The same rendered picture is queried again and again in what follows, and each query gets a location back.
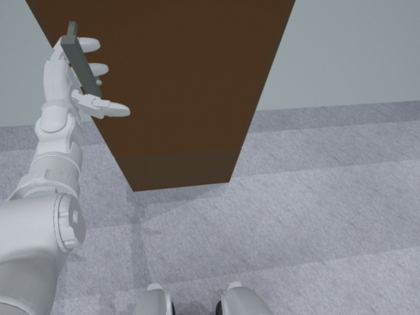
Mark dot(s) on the robot left hand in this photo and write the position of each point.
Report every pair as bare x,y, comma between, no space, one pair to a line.
60,80

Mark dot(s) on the robot right thigh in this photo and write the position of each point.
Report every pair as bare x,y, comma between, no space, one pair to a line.
243,301

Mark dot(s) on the left robot upper arm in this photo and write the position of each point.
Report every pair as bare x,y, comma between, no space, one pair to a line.
36,236

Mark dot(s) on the cupboard door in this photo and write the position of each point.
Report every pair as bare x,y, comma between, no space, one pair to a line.
188,70

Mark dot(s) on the handle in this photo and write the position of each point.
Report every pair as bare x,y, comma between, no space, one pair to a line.
77,59

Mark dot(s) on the left robot shin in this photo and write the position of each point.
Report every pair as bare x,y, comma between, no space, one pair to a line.
154,286

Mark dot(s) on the robot left forearm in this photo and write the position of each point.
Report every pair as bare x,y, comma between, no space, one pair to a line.
56,165

